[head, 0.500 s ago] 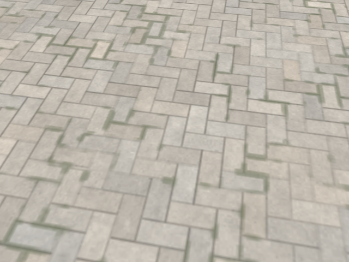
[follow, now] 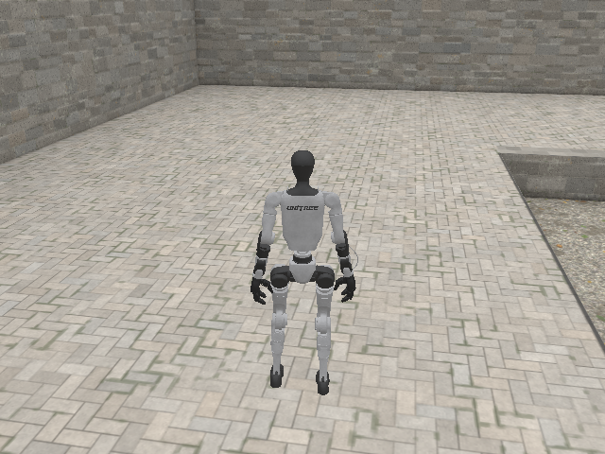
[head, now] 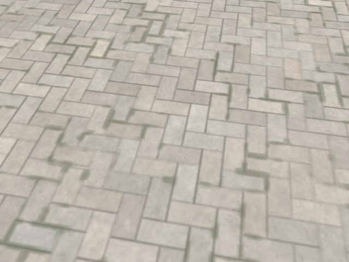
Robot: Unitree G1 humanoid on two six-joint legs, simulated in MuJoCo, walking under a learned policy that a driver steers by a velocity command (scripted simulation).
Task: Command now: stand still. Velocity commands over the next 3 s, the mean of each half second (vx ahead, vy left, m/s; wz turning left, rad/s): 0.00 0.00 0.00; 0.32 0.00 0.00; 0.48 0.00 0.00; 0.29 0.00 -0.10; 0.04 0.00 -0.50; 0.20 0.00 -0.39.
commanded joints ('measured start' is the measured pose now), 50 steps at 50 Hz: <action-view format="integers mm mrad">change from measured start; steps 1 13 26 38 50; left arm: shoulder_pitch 91 108 136 0 -329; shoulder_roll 88 78 111 38 70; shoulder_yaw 15 17 36 35 51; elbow -9 -8 -5 -150 -248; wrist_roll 0 -2 -15 -34 -24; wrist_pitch -4 -5 2 -69 -81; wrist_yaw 3 4 15 -9 -49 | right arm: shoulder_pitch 50 68 95 501 293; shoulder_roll -93 -85 -67 -234 -130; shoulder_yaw -13 -13 -16 -82 -17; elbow -15 -18 -16 12 -90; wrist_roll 0 1 11 11 -11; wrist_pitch -4 -5 -7 -124 -109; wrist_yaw -3 -4 -6 60 34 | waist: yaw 0 0 9 -152 -61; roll -6 -7 -67 352 56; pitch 31 36 58 -40 120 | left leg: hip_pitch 56 54 -17 429 198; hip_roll -3 -4 -80 353 160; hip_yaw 12 13 99 -671 -38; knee -48 -45 58 -329 -375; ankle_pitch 146 146 -236 -292 307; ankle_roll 32 32 43 302 211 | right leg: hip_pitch -101 -102 -126 -601 -618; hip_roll -30 -29 -45 62 -112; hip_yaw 27 25 76 31 -16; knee -105 -103 -149 637 321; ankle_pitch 147 147 -317 -237 294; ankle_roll -9 -8 -61 -38 -11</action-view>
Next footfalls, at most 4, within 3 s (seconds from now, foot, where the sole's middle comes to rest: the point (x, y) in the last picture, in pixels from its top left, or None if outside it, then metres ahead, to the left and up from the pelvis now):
1.22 right None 0.48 -0.08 -0.78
1.74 left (147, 197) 0.78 0.15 -0.78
2.26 right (203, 213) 0.70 -0.08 -0.78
2.76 left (156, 192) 0.81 0.11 -0.78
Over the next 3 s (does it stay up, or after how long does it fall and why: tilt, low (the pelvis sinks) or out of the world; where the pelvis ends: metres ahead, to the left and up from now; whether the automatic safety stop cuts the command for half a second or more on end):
stays up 0.77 0.00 0.01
